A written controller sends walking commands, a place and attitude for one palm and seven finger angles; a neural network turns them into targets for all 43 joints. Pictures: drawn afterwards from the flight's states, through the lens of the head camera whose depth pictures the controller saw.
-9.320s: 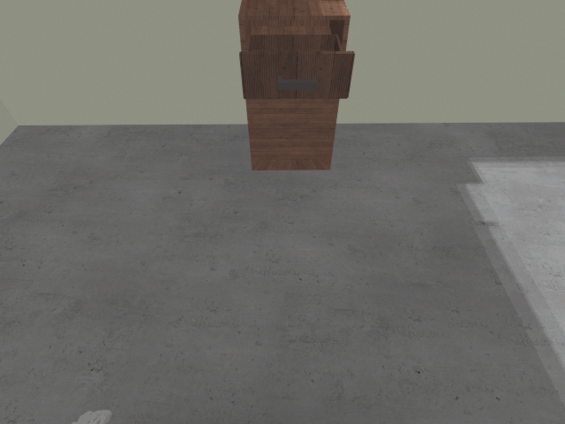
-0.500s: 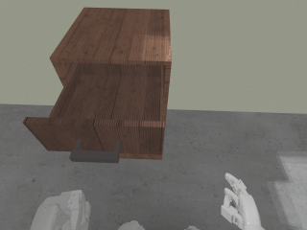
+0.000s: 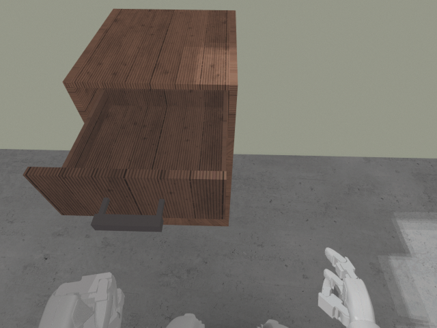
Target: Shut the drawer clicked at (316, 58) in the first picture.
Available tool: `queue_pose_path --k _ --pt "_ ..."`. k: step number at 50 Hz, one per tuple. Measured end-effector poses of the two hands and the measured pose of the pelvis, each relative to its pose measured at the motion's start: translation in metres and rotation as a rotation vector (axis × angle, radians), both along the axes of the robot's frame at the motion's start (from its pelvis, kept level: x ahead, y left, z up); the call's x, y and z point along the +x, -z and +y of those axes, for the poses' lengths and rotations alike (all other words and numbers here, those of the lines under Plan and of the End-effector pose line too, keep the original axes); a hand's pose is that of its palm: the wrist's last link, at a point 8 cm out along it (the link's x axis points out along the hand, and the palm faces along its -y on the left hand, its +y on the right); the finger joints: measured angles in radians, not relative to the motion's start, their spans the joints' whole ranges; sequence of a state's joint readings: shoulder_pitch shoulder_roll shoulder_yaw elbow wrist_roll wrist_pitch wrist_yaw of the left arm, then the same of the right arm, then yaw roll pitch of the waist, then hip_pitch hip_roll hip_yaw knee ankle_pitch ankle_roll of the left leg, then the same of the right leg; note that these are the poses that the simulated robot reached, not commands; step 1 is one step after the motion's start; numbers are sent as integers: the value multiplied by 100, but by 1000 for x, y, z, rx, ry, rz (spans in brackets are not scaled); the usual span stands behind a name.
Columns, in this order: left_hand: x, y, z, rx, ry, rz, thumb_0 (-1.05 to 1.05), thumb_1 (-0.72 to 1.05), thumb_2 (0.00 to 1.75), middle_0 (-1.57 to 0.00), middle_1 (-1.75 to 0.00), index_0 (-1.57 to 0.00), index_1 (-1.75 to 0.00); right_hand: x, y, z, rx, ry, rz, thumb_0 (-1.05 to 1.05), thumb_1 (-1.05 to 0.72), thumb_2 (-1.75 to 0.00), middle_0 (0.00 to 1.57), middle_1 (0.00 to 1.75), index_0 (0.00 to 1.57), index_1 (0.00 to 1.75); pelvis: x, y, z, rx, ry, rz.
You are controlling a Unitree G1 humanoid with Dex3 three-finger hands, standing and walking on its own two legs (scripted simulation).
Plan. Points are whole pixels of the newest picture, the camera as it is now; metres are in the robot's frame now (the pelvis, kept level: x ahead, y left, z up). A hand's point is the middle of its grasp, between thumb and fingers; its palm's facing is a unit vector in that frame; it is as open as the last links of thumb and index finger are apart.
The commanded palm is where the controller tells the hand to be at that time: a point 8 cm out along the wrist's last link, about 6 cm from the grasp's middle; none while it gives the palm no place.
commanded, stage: bring the fist close to the handle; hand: left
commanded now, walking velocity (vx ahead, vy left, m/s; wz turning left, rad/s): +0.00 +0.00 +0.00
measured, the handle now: (130, 213) +0.33 +0.21 -0.01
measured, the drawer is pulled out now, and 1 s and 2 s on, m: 0.27 0.27 0.27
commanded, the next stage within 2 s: push the drawer shut in 1.32 s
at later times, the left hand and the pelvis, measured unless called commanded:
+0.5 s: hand (132, 297) +0.17 +0.15 +0.03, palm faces +0.06 -1.00 -0.05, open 3.3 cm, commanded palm +0.14 +0.21 +0.03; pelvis +0.00 -0.01 -0.02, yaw +0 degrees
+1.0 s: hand (141, 277) +0.21 +0.16 -0.02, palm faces +0.03 -1.00 -0.04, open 3.3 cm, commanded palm +0.18 +0.21 -0.01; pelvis -0.01 +0.00 -0.05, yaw -1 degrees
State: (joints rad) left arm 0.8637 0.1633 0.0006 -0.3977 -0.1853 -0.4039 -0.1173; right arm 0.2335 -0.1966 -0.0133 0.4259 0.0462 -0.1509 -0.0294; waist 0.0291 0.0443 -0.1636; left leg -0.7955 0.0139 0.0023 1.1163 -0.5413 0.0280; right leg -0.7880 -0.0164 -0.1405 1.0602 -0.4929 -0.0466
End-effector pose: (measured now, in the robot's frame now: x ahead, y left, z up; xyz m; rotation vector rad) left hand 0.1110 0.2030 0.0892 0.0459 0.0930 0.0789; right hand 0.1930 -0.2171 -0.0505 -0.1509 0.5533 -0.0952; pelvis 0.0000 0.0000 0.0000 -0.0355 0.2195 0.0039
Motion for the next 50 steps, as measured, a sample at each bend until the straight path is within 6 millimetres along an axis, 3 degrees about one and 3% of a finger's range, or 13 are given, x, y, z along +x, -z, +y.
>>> queue_pose_path --k 23,50 --pt "33 49 1 2 17 0 2 90 90 -140 -160 -140 -160 -16 34 -28 -46 48 105 1 -91 -90 20 30 20 30 -3 19 -12 7 9 67" --pt "77 102 11 -12 43 -27 2 90 90 -140 -160 -140 -160 -27 73 -18 -76 7 180 1 -90 -90 20 30 20 30 -13 50 -1 -6 14 155"
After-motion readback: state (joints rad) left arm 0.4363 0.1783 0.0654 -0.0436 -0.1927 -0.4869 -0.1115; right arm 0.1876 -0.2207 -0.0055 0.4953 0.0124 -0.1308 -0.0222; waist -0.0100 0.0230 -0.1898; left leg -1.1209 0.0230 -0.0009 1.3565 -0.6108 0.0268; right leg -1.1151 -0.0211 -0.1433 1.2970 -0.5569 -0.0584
